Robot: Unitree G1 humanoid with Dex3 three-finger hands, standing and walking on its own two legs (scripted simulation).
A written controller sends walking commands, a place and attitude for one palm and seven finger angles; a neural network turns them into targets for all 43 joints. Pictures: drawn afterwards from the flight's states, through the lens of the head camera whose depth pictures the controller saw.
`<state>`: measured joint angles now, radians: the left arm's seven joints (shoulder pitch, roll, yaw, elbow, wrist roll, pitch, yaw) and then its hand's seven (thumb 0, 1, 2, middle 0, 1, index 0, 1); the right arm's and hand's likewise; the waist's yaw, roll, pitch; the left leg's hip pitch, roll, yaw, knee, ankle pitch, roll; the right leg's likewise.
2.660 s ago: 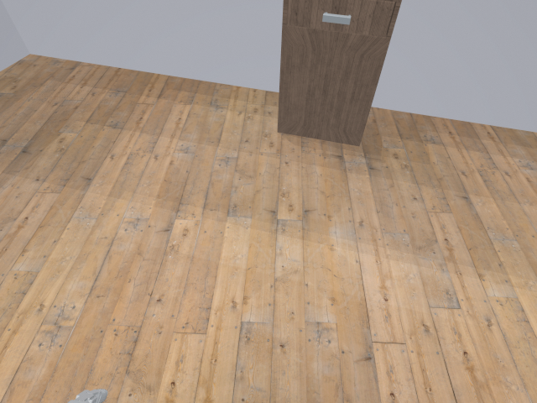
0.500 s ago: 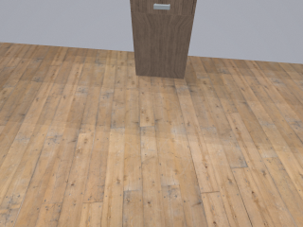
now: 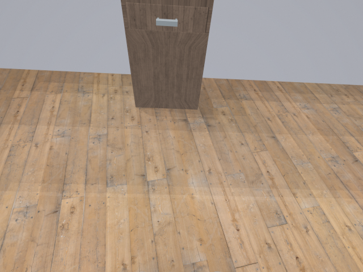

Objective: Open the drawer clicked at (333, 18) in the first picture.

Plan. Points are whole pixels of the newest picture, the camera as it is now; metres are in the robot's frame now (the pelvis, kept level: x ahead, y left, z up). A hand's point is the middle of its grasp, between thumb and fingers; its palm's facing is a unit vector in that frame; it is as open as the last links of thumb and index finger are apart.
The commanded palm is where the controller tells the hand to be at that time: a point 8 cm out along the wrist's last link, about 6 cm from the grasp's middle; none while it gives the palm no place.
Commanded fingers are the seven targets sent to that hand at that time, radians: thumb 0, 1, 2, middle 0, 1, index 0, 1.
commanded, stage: walk to a spot facing it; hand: left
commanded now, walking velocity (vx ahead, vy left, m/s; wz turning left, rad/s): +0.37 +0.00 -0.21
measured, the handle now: (167, 21) +1.37 +0.21 -0.05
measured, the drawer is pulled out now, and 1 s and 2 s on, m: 0.00 0.00 0.00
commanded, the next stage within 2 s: turn to face it in 0.98 s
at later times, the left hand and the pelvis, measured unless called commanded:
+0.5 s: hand (136, 219) +0.27 +0.15 -0.16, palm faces -0.04 -0.98 -0.21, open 7.2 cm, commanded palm none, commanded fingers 0.00 0.90 0.90 -0.20 -0.30 -0.20 -0.30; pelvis +0.22 -0.04 +0.01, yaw -5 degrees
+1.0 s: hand (149, 144) +0.54 +0.16 -0.15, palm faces -0.16 -0.98 -0.16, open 7.4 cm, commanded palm none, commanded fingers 0.00 0.90 0.90 -0.20 -0.30 -0.20 -0.30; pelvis +0.45 -0.01 +0.02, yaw -12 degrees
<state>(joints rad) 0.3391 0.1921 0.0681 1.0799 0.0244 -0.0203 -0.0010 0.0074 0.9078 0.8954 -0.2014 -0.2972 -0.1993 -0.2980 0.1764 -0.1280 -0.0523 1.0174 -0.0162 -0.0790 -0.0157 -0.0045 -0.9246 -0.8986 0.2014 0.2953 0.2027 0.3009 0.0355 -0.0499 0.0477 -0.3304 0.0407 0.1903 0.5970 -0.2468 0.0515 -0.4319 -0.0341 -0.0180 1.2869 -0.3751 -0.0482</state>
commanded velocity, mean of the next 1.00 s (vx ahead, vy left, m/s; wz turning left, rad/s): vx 0.35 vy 0.00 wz -0.23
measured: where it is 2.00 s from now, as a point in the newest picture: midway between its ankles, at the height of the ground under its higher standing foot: (199, 200)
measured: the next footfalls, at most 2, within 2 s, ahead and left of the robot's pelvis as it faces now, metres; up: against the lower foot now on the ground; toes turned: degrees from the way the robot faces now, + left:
right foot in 0.30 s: +0.24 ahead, -0.15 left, +0.00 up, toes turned -12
left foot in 0.66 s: +0.44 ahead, +0.10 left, +0.00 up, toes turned +6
